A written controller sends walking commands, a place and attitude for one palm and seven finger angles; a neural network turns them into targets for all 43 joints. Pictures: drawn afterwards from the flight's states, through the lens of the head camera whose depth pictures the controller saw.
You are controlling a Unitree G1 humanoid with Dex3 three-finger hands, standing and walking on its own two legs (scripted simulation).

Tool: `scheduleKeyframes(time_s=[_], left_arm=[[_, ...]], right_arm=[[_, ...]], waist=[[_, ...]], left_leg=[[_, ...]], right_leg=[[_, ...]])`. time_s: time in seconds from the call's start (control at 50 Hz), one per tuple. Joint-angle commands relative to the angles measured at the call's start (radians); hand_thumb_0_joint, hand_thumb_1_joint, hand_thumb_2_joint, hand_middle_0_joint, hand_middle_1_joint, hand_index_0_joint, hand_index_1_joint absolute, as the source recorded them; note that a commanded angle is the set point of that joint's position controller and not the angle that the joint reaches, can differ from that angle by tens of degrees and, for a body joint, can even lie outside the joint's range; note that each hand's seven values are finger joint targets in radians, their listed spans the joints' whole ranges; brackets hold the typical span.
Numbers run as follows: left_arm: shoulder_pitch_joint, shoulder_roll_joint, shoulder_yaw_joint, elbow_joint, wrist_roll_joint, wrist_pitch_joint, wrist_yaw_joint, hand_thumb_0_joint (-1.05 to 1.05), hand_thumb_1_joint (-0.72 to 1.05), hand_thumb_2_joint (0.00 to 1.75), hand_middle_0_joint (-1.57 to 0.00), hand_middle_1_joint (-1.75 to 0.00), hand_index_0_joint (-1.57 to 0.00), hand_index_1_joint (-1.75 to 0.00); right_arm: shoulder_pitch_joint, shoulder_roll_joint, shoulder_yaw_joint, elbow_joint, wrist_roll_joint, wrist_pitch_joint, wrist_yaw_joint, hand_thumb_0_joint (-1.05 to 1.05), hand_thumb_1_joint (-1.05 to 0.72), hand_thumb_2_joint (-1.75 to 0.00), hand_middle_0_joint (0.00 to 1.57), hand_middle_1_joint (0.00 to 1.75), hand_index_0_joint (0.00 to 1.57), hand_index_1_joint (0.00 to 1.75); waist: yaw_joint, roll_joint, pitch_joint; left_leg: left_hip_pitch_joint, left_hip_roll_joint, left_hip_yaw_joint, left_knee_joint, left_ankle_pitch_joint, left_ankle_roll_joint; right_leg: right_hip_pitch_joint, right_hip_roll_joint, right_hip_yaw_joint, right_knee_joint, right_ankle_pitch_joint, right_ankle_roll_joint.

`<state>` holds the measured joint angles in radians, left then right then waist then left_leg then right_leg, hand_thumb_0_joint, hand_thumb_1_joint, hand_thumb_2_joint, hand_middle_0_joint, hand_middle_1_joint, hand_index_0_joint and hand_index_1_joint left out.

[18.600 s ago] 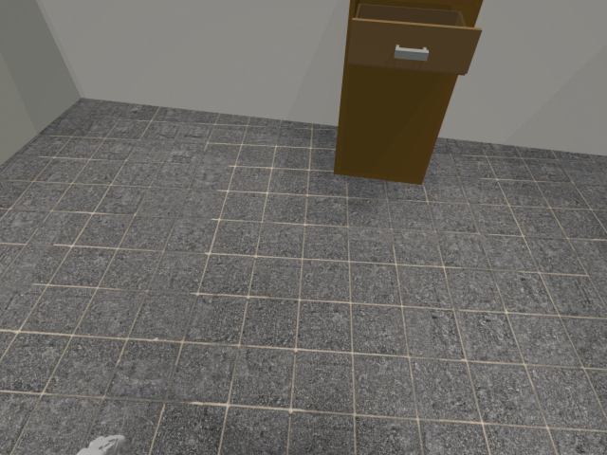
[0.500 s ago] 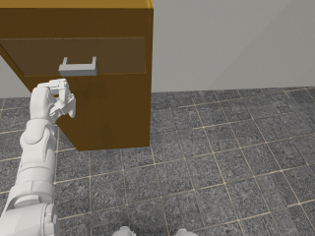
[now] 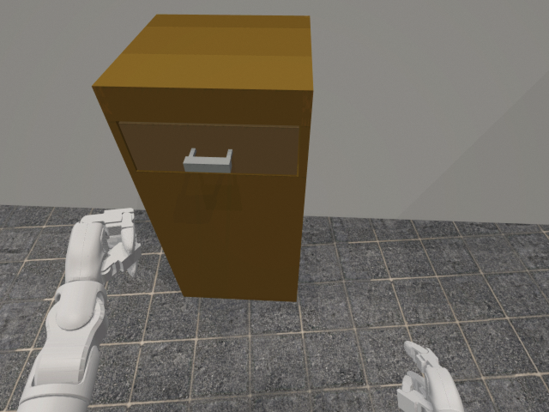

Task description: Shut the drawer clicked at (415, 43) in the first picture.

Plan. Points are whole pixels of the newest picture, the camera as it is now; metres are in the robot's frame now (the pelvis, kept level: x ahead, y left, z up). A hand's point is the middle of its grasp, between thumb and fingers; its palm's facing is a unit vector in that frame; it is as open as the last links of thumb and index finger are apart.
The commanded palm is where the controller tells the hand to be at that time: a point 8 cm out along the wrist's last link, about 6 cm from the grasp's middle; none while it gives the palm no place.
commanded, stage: draw the hand back to the body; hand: left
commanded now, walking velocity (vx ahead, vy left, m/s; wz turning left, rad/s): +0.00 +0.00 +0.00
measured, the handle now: (209, 158) +0.64 +0.21 -0.01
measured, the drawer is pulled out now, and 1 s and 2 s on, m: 0.00 0.00 0.00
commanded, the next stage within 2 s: step back with the hand held close in 0.60 s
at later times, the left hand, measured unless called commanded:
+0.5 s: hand (53, 310) +0.17 +0.23 +0.18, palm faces +0.42 -0.82 -0.40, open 3.3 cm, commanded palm +0.14 +0.27 +0.19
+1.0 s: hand (72, 294) +0.20 +0.24 +0.16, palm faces +0.30 -0.82 -0.49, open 3.2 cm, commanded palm +0.14 +0.28 +0.19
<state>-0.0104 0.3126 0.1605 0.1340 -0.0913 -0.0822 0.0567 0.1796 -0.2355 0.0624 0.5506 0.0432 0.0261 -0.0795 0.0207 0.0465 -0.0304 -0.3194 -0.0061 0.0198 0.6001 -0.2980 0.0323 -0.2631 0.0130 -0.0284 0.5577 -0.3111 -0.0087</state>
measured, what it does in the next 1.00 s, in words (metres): stands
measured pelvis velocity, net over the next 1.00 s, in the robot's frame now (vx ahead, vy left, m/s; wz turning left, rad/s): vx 0.01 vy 0.00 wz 0.00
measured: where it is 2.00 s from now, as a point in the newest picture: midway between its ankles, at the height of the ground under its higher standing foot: outside the picture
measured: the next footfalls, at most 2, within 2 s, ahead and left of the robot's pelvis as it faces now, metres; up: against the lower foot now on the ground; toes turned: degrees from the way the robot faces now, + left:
right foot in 1.72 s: -0.17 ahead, -0.11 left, +0.00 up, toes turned +9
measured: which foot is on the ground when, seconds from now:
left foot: down 0.00-1.00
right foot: down 0.00-1.00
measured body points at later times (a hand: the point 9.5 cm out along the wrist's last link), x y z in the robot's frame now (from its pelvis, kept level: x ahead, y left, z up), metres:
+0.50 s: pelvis +0.01 -0.01 +0.01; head -0.02 -0.04 +0.46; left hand +0.15 +0.27 +0.20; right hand +0.21 -0.22 -0.07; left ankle +0.01 +0.10 -0.73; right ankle -0.01 -0.12 -0.73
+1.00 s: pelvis +0.01 +0.00 +0.01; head +0.03 -0.02 +0.46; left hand +0.18 +0.28 +0.19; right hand +0.18 -0.25 -0.08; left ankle +0.01 +0.10 -0.73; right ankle -0.01 -0.12 -0.73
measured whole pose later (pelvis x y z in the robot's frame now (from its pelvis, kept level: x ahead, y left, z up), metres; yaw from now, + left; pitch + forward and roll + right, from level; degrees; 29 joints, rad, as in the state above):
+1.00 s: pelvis +0.01 +0.00 +0.01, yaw +0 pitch +1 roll -1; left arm 0.60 0.37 0.34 -0.47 -0.07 -0.17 0.09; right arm 0.16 -0.25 -0.01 0.56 0.00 0.02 -0.07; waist 0.00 0.07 0.03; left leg -0.23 -0.01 0.02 0.42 -0.21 0.03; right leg -0.17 0.01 -0.02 0.37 -0.22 0.00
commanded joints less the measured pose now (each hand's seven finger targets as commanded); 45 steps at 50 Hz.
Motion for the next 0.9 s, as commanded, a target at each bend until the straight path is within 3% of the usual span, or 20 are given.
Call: scheduleKeyframes(time_s=[0.0,0.1,0.18,0.28,0.32,0.38,0.4,0.46,0.5,0.58,0.62,0.68,0.7,0.72,0.74,0.76,0.88], left_arm=[[-0.159,0.162,0.065,-0.370,0.004,-0.058,0.037,0.00,0.90,0.90,-1.40,-1.60,-1.40,-1.60],[0.039,0.166,0.102,-0.515,0.008,-0.059,0.042,0.00,0.90,0.90,-1.40,-1.60,-1.40,-1.60],[0.191,0.175,0.151,-0.579,0.008,-0.057,0.041,0.00,0.90,0.90,-1.40,-1.60,-1.40,-1.60],[0.328,0.187,0.200,-0.715,0.010,-0.067,0.044,0.00,0.90,0.90,-1.40,-1.60,-1.40,-1.60],[0.365,0.185,0.206,-0.786,0.012,-0.073,0.048,0.00,0.90,0.90,-1.40,-1.60,-1.40,-1.60],[0.460,0.203,0.238,-0.831,0.012,-0.078,0.052,0.00,0.90,0.90,-1.40,-1.60,-1.40,-1.60],[0.479,0.194,0.236,-0.851,0.012,-0.080,0.052,0.00,0.90,0.90,-1.40,-1.60,-1.40,-1.60],[0.452,0.157,0.207,-0.778,0.019,-0.075,0.052,0.00,0.90,0.90,-1.40,-1.60,-1.40,-1.60],[0.418,0.148,0.196,-0.749,0.020,-0.074,0.054,0.00,0.90,0.90,-1.40,-1.60,-1.40,-1.60],[0.400,0.169,0.215,-0.755,0.024,-0.085,0.062,0.00,0.90,0.90,-1.40,-1.60,-1.40,-1.60],[0.412,0.178,0.223,-0.789,0.024,-0.089,0.066,0.00,0.90,0.90,-1.40,-1.60,-1.40,-1.60],[0.426,0.198,0.236,-0.829,0.028,-0.089,0.070,0.00,0.90,0.90,-1.40,-1.60,-1.40,-1.60],[0.438,0.183,0.226,-0.829,0.027,-0.089,0.069,0.00,0.90,0.90,-1.40,-1.60,-1.40,-1.60],[0.375,0.296,0.352,-0.895,0.030,-0.127,0.071,0.00,0.90,0.90,-1.40,-1.60,-1.40,-1.60],[0.485,0.230,0.313,-0.800,0.031,-0.130,0.063,0.00,0.90,0.90,-1.40,-1.60,-1.40,-1.60],[0.515,0.203,0.285,-0.774,0.030,-0.125,0.057,0.00,0.90,0.90,-1.40,-1.60,-1.40,-1.60],[0.613,0.190,0.288,-0.758,0.022,-0.149,0.053,0.00,0.90,0.90,-1.40,-1.60,-1.40,-1.60]], right_arm=[[-0.112,-0.108,-0.042,-0.135,-0.009,-0.072,-0.016,0.00,-0.90,-0.90,0.20,0.30,0.20,0.30],[-0.125,-0.102,-0.042,-0.124,-0.023,-0.101,-0.006,0.00,-0.90,-0.90,0.20,0.30,0.20,0.30],[-0.135,-0.103,-0.049,-0.110,-0.036,-0.108,-0.001,0.00,-0.90,-0.90,0.20,0.30,0.20,0.30],[-0.142,-0.094,-0.057,-0.108,-0.044,-0.124,0.003,0.00,-0.90,-0.90,0.20,0.30,0.20,0.30],[-0.139,-0.090,-0.057,-0.112,-0.043,-0.133,0.003,0.00,-0.90,-0.90,0.20,0.30,0.20,0.30],[-0.138,-0.091,-0.061,-0.114,-0.044,-0.153,0.000,0.00,-0.90,-0.90,0.20,0.30,0.20,0.30],[-0.134,-0.088,-0.061,-0.116,-0.042,-0.156,-0.002,0.00,-0.90,-0.90,0.20,0.30,0.20,0.30],[-0.122,-0.092,-0.065,-0.095,-0.047,-0.159,-0.005,0.00,-0.90,-0.90,0.20,0.30,0.20,0.30],[-0.119,-0.093,-0.067,-0.090,-0.045,-0.162,-0.011,0.00,-0.90,-0.90,0.20,0.30,0.20,0.30],[-0.120,-0.092,-0.069,-0.086,-0.049,-0.167,-0.020,0.00,-0.90,-0.90,0.20,0.30,0.20,0.30],[-0.121,-0.089,-0.065,-0.091,-0.053,-0.175,-0.021,0.00,-0.90,-0.90,0.20,0.30,0.20,0.30],[-0.126,-0.091,-0.064,-0.091,-0.055,-0.188,-0.019,0.00,-0.90,-0.90,0.20,0.30,0.20,0.30],[-0.124,-0.085,-0.062,-0.090,-0.055,-0.190,-0.018,0.00,-0.90,-0.90,0.20,0.30,0.20,0.30],[-0.112,-0.118,-0.070,-0.129,-0.049,-0.155,-0.008,0.00,-0.90,-0.90,0.20,0.30,0.20,0.30],[-0.112,-0.103,-0.077,-0.104,-0.055,-0.131,-0.006,0.00,-0.90,-0.90,0.20,0.30,0.20,0.30],[-0.120,-0.101,-0.081,-0.110,-0.053,-0.115,0.000,0.00,-0.90,-0.90,0.20,0.30,0.20,0.30],[-0.113,-0.102,-0.106,-0.131,-0.044,-0.060,0.004,0.00,-0.90,-0.90,0.20,0.30,0.20,0.30]], waist=[[-0.003,0.038,-0.140],[0.017,0.039,-0.092],[0.029,-0.014,-0.041],[0.038,0.001,-0.032],[0.039,0.037,-0.044],[0.046,0.021,-0.020],[0.044,0.036,-0.021],[0.029,-0.042,0.058],[0.022,-0.032,0.099],[0.035,-0.022,0.044],[0.047,0.016,-0.015],[0.053,0.060,-0.046],[0.051,0.045,-0.037],[0.000,0.014,0.050],[-0.001,-0.023,0.043],[-0.003,-0.053,0.056],[-0.011,-0.022,-0.075]], left_leg=[[0.196,0.027,-0.056,-0.188,0.132,-0.003],[0.232,0.027,-0.053,-0.238,0.190,-0.007],[0.228,0.022,-0.039,-0.248,0.210,-0.004],[0.245,0.017,-0.027,-0.243,0.220,-0.002],[0.252,0.018,-0.026,-0.239,0.229,-0.004],[0.254,0.017,-0.023,-0.231,0.227,-0.004],[0.256,0.019,-0.022,-0.228,0.231,-0.004],[0.240,0.017,-0.024,-0.235,0.187,0.001],[0.241,0.016,-0.025,-0.242,0.139,0.003],[0.266,0.010,-0.024,-0.238,0.145,0.007],[0.276,0.011,-0.027,-0.235,0.193,0.007],[0.288,0.008,-0.023,-0.225,0.252,-0.001],[0.283,0.011,-0.026,-0.227,0.269,-0.002],[0.197,0.023,-0.056,-0.197,0.232,0.021],[0.195,0.025,-0.061,-0.183,0.238,0.020],[0.196,0.028,-0.058,-0.183,0.252,0.018],[0.203,0.046,-0.042,-0.184,0.436,0.012]], right_leg=[[0.069,-0.001,0.014,-0.151,0.142,-0.027],[0.131,0.000,0.010,-0.200,0.184,-0.026],[0.155,0.003,0.011,-0.239,0.202,-0.023],[0.167,-0.002,0.018,-0.266,0.206,-0.019],[0.175,-0.007,0.020,-0.258,0.214,-0.019],[0.158,-0.001,0.024,-0.281,0.213,-0.016],[0.159,-0.005,0.026,-0.274,0.218,-0.016],[0.112,-0.002,0.020,-0.291,0.160,-0.011],[0.083,-0.005,0.022,-0.310,0.100,-0.008],[0.109,-0.008,0.029,-0.314,0.094,-0.011],[0.156,-0.015,0.028,-0.283,0.156,-0.015],[0.180,-0.012,0.032,-0.276,0.233,-0.016],[0.186,-0.013,0.025,-0.264,0.253,-0.016],[0.077,-0.056,0.114,-0.308,0.286,-0.014],[0.071,-0.074,0.106,-0.306,0.290,-0.017],[0.052,-0.078,0.103,-0.309,0.302,-0.012],[0.106,-0.073,0.046,-0.233,0.457,0.010]])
